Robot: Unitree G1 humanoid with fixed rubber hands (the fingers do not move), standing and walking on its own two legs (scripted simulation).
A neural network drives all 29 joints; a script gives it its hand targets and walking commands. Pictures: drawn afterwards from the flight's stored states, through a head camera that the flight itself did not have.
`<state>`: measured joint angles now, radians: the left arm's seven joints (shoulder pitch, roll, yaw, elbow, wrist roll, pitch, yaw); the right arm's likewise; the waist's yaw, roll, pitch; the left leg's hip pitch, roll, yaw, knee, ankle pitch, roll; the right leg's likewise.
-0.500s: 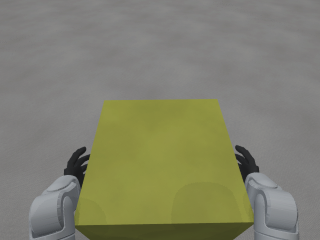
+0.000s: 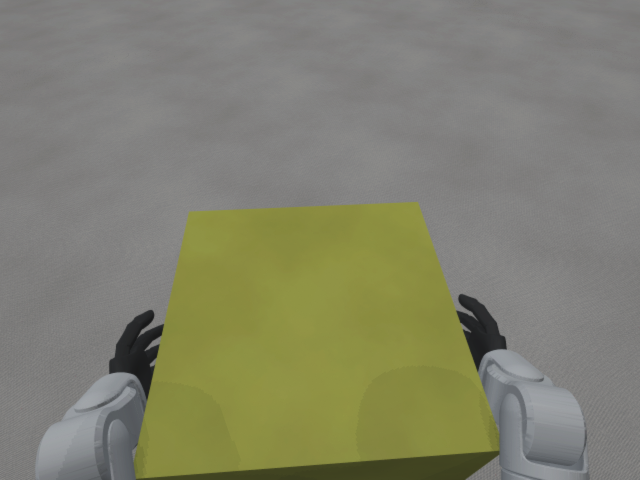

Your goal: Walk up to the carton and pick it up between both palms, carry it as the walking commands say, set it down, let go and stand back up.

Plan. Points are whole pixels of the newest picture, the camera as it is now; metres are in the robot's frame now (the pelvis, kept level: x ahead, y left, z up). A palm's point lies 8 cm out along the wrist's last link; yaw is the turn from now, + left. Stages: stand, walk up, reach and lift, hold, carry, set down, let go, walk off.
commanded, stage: carry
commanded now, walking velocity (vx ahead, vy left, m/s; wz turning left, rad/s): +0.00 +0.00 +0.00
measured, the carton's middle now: (312, 363) +0.28 +0.02 +0.00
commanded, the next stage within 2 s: none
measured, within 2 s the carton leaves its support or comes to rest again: neither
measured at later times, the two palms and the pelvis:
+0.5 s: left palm (234, 265) +0.38 +0.13 +0.08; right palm (515, 250) +0.42 -0.25 +0.08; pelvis +0.15 -0.07 +0.02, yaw +2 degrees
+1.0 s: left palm (223, 279) +0.35 +0.13 +0.09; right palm (529, 276) +0.36 -0.25 +0.10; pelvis +0.11 -0.06 +0.02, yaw +2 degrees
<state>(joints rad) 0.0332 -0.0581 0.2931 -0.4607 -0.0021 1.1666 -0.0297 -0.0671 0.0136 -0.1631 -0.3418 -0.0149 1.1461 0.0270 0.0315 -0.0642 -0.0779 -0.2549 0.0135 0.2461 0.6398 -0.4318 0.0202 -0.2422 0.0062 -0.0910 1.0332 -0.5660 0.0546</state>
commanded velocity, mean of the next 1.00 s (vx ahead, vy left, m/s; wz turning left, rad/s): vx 0.00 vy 0.00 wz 0.00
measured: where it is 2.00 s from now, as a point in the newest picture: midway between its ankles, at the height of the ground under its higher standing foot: outside the picture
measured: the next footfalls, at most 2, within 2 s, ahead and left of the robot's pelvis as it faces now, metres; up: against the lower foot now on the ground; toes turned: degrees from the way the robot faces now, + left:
right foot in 0.16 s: +0.21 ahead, -0.16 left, +0.00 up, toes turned +9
left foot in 0.36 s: +0.10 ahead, +0.05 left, +0.00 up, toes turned +2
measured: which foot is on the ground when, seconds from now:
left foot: down 0.00-0.18, up 0.20-0.34, down 0.36-1.00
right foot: up 0.00-0.14, down 0.16-1.00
